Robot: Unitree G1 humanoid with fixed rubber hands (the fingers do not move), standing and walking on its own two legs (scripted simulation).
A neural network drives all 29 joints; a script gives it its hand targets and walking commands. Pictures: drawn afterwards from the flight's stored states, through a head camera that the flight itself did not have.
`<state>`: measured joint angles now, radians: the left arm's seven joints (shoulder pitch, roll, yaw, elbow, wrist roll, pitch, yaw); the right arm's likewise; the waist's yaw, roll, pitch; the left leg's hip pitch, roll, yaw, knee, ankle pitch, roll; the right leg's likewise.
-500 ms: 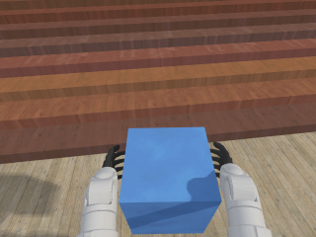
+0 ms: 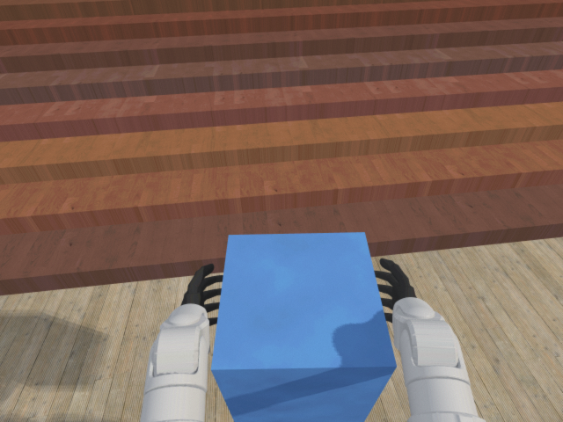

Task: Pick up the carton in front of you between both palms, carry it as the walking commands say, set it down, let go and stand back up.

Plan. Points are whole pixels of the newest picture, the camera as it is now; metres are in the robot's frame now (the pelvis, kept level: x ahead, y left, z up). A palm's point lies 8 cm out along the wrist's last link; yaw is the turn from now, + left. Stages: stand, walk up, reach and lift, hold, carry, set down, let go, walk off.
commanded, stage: carry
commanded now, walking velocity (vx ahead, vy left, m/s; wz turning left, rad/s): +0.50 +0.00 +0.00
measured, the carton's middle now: (298, 332) +0.29 +0.00 -0.02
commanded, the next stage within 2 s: none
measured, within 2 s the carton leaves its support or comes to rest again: neither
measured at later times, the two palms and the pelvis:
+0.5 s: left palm (206, 241) +0.40 +0.15 +0.08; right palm (387, 235) +0.41 -0.15 +0.08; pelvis +0.14 +0.00 -0.01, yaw -2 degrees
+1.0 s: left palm (250, 133) +0.70 +0.09 +0.11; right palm (380, 128) +0.72 -0.21 +0.11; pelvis +0.43 -0.07 +0.00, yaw +1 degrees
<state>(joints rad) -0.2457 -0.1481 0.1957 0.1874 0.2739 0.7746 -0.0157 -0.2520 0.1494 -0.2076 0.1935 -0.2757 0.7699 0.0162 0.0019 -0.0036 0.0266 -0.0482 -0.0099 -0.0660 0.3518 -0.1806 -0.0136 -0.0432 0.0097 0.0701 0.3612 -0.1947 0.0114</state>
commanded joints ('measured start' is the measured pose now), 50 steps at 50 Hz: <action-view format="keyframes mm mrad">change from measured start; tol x32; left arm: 1 -489 -898 -541 -53 -280 -30 -212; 50 -495 -781 -780 -762 -622 491 -128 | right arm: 1 -468 897 545 -41 274 -24 214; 50 -453 783 782 -723 541 489 88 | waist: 1 -1 29 -271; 13 31 -267 -186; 23 -29 313 -370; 40 39 -302 -410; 50 22 -107 -378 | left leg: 1 -59 107 -13 -1 -173 25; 3 -161 107 -49 -42 -540 35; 14 -691 48 153 373 -359 10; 20 -92 -14 277 11 -21 14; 23 349 451 -423 -138 -184 242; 35 0 256 161 -114 137 105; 42 -689 108 78 938 -273 36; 50 -652 115 161 521 -24 25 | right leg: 1 -109 -92 4 12 -156 -13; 9 -216 -11 -133 106 -242 -15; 12 -13 -265 262 -150 -405 -120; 17 96 -289 177 -90 58 -166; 25 -833 -110 -115 707 -344 -40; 37 -141 1 -367 119 60 -31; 40 310 -461 437 -150 -277 -219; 50 180 -292 -79 -144 271 -160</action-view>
